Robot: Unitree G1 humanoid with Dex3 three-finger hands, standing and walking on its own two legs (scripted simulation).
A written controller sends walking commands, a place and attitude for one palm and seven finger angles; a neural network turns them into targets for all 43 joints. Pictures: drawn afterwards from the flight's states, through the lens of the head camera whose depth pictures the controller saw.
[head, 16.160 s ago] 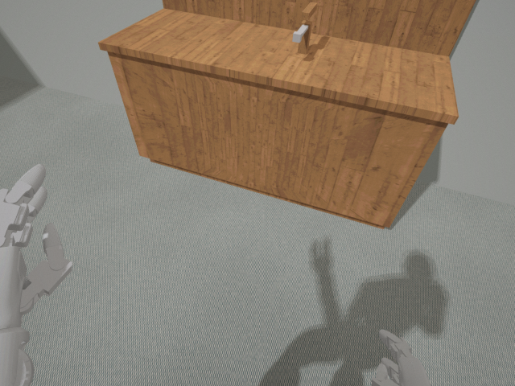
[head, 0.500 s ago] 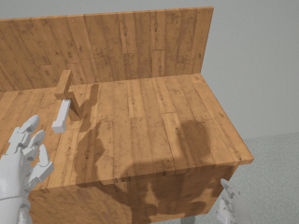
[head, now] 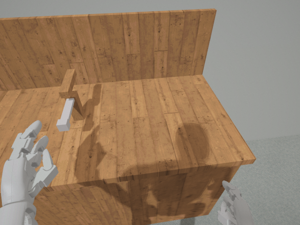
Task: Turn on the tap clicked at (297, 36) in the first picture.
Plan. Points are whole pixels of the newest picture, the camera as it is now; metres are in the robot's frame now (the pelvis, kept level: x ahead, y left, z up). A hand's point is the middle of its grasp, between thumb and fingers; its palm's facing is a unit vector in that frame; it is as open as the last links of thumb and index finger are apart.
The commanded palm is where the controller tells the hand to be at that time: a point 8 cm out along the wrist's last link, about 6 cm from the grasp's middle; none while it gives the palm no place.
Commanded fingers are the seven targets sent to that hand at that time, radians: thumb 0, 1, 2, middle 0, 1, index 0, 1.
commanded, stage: turn the palm inward beside the body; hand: left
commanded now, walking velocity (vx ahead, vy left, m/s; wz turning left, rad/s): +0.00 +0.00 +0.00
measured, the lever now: (63, 125) +0.35 +0.32 +0.08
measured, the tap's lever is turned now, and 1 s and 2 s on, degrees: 0 0 0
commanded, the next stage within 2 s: reach beside the lever's end, fingers flat in 0.34 s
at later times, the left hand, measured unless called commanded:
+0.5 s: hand (63, 165) +0.19 +0.22 +0.14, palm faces +0.43 -0.89 -0.12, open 7.4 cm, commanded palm +0.14 +0.26 +0.15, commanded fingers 0.00 0.90 0.90 -0.20 -0.30 -0.20 -0.30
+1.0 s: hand (59, 156) +0.22 +0.24 +0.12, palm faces +0.46 -0.88 -0.12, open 7.5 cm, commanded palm +0.18 +0.29 +0.12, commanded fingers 0.00 0.90 0.90 -0.19 -0.28 -0.19 -0.28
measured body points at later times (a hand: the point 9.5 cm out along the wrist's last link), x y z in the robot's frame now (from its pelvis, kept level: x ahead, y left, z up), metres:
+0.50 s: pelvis +0.01 -0.01 +0.00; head -0.01 -0.03 +0.45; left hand +0.16 +0.26 +0.15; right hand +0.22 -0.23 -0.06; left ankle +0.05 +0.14 -0.72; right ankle -0.02 -0.11 -0.72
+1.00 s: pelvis +0.01 -0.01 +0.00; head +0.00 -0.03 +0.45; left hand +0.19 +0.29 +0.13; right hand +0.20 -0.24 -0.07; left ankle +0.05 +0.14 -0.72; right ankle -0.02 -0.11 -0.72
